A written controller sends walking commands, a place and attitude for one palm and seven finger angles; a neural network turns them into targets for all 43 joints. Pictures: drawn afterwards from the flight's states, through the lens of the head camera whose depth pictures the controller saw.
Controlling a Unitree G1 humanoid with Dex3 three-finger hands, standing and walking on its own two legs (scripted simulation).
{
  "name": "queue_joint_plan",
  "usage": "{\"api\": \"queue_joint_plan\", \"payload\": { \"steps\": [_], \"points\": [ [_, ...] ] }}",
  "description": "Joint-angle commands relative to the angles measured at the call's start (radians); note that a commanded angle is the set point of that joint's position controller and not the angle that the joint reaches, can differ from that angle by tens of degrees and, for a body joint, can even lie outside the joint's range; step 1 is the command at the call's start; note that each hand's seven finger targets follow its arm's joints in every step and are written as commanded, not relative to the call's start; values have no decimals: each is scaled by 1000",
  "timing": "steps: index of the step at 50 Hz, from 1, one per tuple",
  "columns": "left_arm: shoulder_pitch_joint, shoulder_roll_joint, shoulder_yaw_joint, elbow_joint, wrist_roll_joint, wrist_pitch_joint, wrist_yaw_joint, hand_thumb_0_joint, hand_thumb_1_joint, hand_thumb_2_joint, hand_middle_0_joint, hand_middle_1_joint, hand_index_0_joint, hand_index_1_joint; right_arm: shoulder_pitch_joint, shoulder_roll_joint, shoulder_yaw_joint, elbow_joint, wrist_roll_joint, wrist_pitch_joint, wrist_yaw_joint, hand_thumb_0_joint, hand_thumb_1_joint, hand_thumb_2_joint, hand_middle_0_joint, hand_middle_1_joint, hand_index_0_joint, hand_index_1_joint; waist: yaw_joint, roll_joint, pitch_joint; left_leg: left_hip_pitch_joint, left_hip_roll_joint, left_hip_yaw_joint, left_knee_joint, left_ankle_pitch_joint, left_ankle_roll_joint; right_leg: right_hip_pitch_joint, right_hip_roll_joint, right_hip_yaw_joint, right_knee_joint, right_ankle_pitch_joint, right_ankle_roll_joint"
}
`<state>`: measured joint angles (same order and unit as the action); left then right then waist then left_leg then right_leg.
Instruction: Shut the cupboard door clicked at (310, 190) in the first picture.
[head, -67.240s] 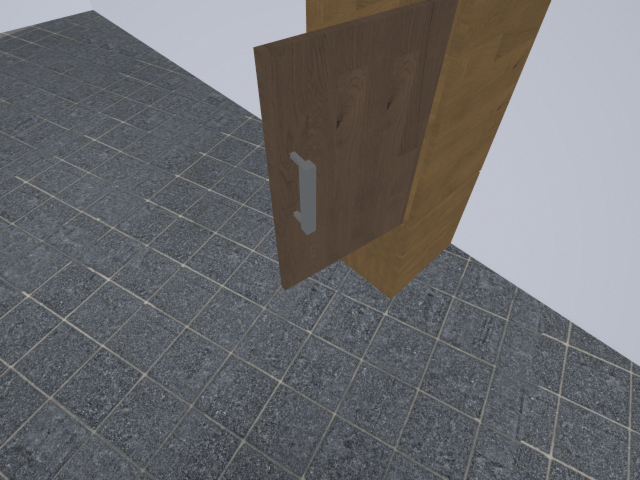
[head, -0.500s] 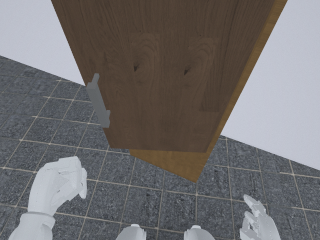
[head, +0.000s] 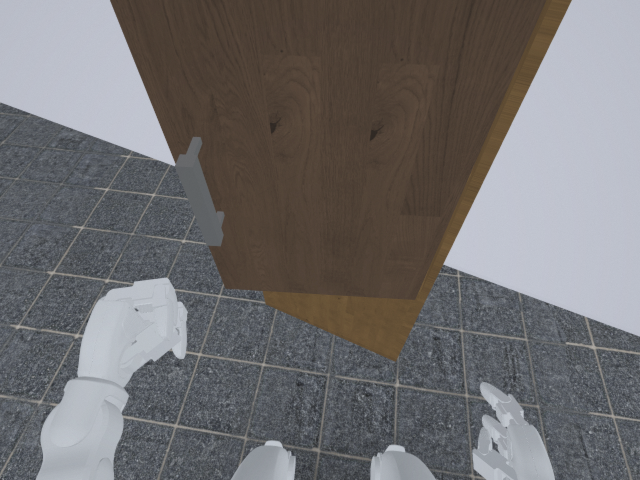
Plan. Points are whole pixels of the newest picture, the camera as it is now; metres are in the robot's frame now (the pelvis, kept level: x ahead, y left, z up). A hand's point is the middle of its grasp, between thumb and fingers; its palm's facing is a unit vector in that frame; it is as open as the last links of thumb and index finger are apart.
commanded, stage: bring the fist close to the handle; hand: left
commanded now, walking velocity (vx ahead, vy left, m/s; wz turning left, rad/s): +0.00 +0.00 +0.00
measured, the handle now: (205, 194) +0.47 +0.20 +0.06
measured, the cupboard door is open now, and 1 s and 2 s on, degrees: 21 21 12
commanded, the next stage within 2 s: push the door shut along its arc in 1.12 s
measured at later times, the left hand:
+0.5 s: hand (205, 273) +0.34 +0.17 +0.07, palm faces -0.03 -1.00 -0.02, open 3.1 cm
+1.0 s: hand (217, 253) +0.36 +0.16 +0.07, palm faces -0.03 -1.00 -0.02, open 3.1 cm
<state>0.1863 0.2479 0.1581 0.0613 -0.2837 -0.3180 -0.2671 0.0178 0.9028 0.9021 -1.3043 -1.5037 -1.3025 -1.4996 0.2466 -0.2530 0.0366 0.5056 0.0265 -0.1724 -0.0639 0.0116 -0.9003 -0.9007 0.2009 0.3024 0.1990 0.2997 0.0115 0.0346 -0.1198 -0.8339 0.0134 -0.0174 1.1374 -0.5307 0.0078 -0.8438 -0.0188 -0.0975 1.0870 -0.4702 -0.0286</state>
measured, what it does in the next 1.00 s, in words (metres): stands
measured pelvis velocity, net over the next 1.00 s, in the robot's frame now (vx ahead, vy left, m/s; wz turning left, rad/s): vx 0.01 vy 0.00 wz -0.03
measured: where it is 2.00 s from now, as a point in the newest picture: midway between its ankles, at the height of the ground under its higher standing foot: outside the picture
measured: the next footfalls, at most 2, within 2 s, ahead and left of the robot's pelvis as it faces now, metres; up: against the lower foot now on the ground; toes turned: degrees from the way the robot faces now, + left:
none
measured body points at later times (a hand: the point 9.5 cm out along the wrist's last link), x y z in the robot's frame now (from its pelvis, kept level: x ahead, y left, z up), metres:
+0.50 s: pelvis +0.01 +0.00 +0.01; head +0.07 +0.00 +0.45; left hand +0.33 +0.22 +0.07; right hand +0.15 -0.24 -0.09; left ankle +0.02 +0.11 -0.66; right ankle +0.04 -0.11 -0.66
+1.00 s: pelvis +0.01 +0.00 +0.01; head +0.08 +0.00 +0.46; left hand +0.36 +0.21 +0.08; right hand +0.13 -0.25 -0.09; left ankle +0.02 +0.11 -0.66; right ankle +0.04 -0.11 -0.66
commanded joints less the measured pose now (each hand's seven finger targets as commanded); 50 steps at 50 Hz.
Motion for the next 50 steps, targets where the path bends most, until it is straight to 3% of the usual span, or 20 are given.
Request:
{"api": "queue_joint_plan", "payload": {
  "steps": [1,5,6,8,10,14,16,21,24,25,29,31,33,36,38,40,43,45,48,50],
  "points": [
    [-164,124,72,-168,-17,-47,12,0,900,900,-1300,-1500,-1300,-1500,-16,-126,-62,-145,6,-47,-7,0,-900,-900,200,300,200,300,-17,-8,-225,63,-29,-14,-206,205,9,242,16,84,-188,140,4],
    [-239,103,46,-145,2,-47,38,0,900,900,-1300,-1500,-1300,-1500,-11,-128,-63,-138,2,-40,-1,0,-900,-900,200,300,200,300,-21,12,-241,91,-27,-18,-218,234,7,232,17,66,-171,186,2],
    [-234,103,56,-100,1,-44,43,0,900,900,-1300,-1500,-1300,-1500,-5,-128,-64,-132,1,-37,0,0,-900,-900,200,300,200,300,-21,-28,-219,78,-27,-16,-219,223,7,237,17,68,-180,177,4],
    [-270,132,84,-81,6,-55,51,0,900,900,-1300,-1500,-1300,-1500,-4,-135,-67,-127,-1,-32,0,0,-900,-900,200,300,200,300,-15,-42,-233,69,-28,-16,-220,225,9,251,17,72,-179,176,2],
    [-311,110,61,-76,15,-65,54,0,900,900,-1300,-1500,-1300,-1500,-10,-129,-66,-126,0,-28,4,0,-900,-900,200,300,200,300,-18,-16,-247,83,-29,-9,-225,227,8,251,13,75,-179,185,3],
    [-366,128,76,-40,23,-82,63,0,900,900,-1300,-1500,-1300,-1500,-4,-133,-70,-109,-2,-20,5,0,-900,-900,200,300,200,300,-14,-5,-278,102,-25,-9,-230,256,7,261,15,73,-170,223,0],
    [-415,104,46,-15,29,-84,64,0,900,900,-1300,-1500,-1300,-1500,-1,-132,-69,-100,-1,-15,8,0,-900,-900,200,300,200,300,-31,-8,-265,112,-23,-9,-232,254,6,242,16,67,-171,226,2],
    [-516,103,46,50,38,-88,75,0,900,900,-1300,-1500,-1300,-1500,7,-134,-73,-82,-1,-3,7,0,-900,-900,200,300,200,300,-35,-19,-283,116,-22,-6,-233,250,8,247,14,74,-177,230,5],
    [-529,129,77,81,45,-95,83,0,900,900,-1300,-1500,-1300,-1500,13,-135,-75,-78,-1,6,9,0,-900,-900,200,300,200,300,-18,-10,-323,131,-22,-5,-239,293,5,276,14,72,-166,275,1],
    [-539,100,50,87,45,-96,82,0,900,900,-1300,-1500,-1300,-1500,12,-130,-73,-79,-2,7,12,0,-900,-900,200,300,200,300,-21,0,-318,137,-23,-3,-239,308,5,278,14,71,-165,295,0],
    [-581,120,70,148,49,-103,85,0,900,900,-1300,-1500,-1300,-1500,24,-135,-76,-64,-1,22,15,0,-900,-900,200,300,200,300,-33,-43,-308,119,-20,1,-235,310,7,282,14,75,-172,311,5],
    [-626,99,46,168,54,-107,85,0,900,900,-1300,-1500,-1300,-1500,22,-132,-76,-60,0,26,17,0,-900,-900,200,300,200,300,-40,-15,-286,119,-21,3,-238,285,6,260,13,78,-180,289,5],
    [-670,127,70,188,56,-113,89,0,900,900,-1300,-1500,-1300,-1500,32,-139,-77,-54,-3,29,14,0,-900,-900,200,300,200,300,-40,-29,-303,117,-21,-1,-235,285,8,266,16,79,-177,285,3],
    [-724,118,62,226,60,-121,89,0,900,900,-1300,-1500,-1300,-1500,30,-133,-75,-46,-2,35,15,0,-900,-900,200,300,200,300,-47,-20,-311,116,-21,6,-234,280,8,266,12,84,-180,291,5],
    [-694,153,99,258,57,-125,87,0,900,900,-1300,-1500,-1300,-1500,37,-140,-78,-48,-2,39,16,0,-900,-900,200,300,200,300,-29,-31,-321,108,-23,4,-238,283,9,289,15,87,-182,289,1],
    [-683,112,64,241,58,-131,80,0,900,900,-1300,-1500,-1300,-1500,35,-133,-78,-55,0,43,21,0,-900,-900,200,300,200,300,-26,-14,-347,135,-21,8,-246,319,7,298,14,82,-175,329,1],
    [-664,135,83,235,54,-133,81,0,900,900,-1300,-1500,-1300,-1500,46,-139,-82,-56,0,48,23,0,-900,-900,200,300,200,300,-25,-25,-348,137,-19,5,-248,331,7,305,18,78,-177,336,1],
    [-672,86,40,226,55,-135,84,0,900,900,-1300,-1500,-1300,-1500,35,-132,-81,-58,1,49,26,0,-900,-900,200,300,200,300,-35,-23,-327,142,-19,8,-255,310,7,288,16,75,-185,320,4],
    [-680,126,72,219,62,-143,99,0,900,900,-1300,-1500,-1300,-1500,41,-140,-84,-55,-1,53,24,0,-900,-900,200,300,200,300,-31,-30,-325,140,-19,4,-257,307,8,289,18,74,-184,311,1],
    [-680,105,59,223,62,-146,103,0,900,900,-1300,-1500,-1300,-1500,33,-133,-82,-53,0,53,26,0,-900,-900,200,300,200,300,-36,-28,-313,138,-19,9,-258,286,7,279,15,76,-191,294,4]
  ]
}}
